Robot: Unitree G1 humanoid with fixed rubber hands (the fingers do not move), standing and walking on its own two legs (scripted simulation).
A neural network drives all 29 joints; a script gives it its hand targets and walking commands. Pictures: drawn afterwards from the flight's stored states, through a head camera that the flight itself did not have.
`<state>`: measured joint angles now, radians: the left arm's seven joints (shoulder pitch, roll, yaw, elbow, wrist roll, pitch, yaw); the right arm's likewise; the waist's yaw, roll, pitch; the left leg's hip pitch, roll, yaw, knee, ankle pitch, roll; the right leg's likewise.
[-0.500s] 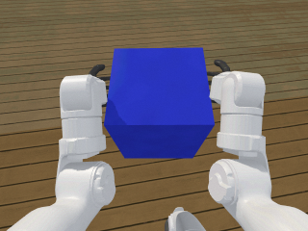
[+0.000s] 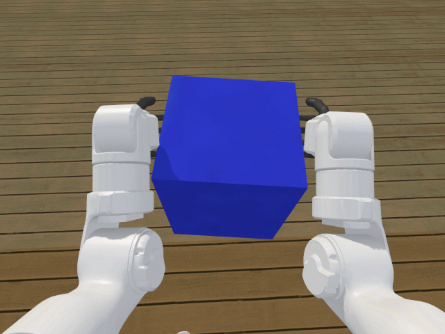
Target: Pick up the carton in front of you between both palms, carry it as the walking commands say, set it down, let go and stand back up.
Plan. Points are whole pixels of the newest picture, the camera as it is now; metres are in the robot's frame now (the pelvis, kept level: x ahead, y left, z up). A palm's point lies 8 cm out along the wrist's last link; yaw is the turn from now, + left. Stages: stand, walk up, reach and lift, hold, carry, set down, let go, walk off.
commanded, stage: carry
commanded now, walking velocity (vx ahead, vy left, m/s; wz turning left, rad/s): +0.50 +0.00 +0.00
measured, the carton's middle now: (227, 166) +0.41 +0.00 +0.08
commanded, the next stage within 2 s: none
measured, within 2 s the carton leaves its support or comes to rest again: neither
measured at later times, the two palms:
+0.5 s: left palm (163, 30) +0.67 +0.13 +0.23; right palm (290, 21) +0.72 -0.15 +0.23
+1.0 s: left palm out of the picture +1.03 +0.08 +0.26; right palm out of the picture +1.00 -0.20 +0.28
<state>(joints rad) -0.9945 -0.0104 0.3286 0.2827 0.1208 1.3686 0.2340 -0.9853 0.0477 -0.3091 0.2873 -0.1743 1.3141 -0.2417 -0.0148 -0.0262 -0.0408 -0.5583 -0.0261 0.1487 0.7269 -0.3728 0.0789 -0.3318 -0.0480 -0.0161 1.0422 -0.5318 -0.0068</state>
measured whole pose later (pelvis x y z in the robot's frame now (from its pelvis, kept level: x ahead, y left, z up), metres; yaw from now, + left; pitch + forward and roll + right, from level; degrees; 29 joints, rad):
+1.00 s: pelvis +0.63 -0.02 +0.10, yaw -2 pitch +5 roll +0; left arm -0.94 -0.03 0.34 0.18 0.15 1.36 0.19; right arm -1.01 0.06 -0.33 0.25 -0.05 1.32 -0.38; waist -0.10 0.01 -0.01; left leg -0.22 0.01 0.11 0.50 -0.50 0.03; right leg -0.65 -0.02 -0.07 0.69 -0.28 -0.03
